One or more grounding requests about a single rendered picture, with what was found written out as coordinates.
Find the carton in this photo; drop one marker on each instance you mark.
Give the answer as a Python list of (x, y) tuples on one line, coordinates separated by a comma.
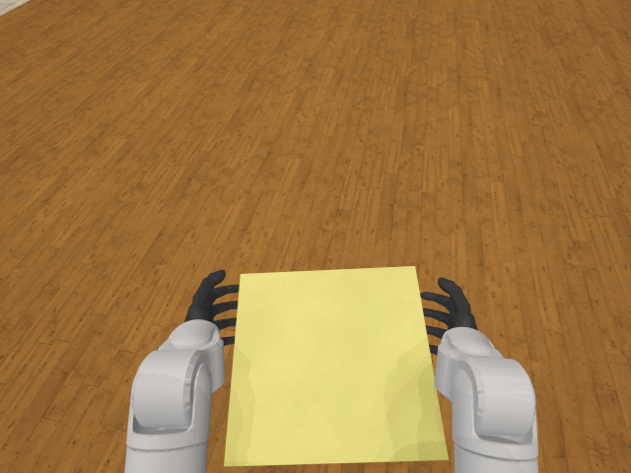
[(332, 366)]

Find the robot left hand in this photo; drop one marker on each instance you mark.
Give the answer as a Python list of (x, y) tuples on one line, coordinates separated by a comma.
[(202, 307)]

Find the robot right forearm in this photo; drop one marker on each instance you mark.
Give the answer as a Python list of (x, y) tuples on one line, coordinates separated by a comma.
[(493, 405)]

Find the robot left forearm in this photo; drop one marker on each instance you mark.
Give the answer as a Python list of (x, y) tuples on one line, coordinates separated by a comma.
[(170, 403)]

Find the robot right hand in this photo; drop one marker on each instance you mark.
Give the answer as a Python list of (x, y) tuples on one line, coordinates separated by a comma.
[(457, 305)]

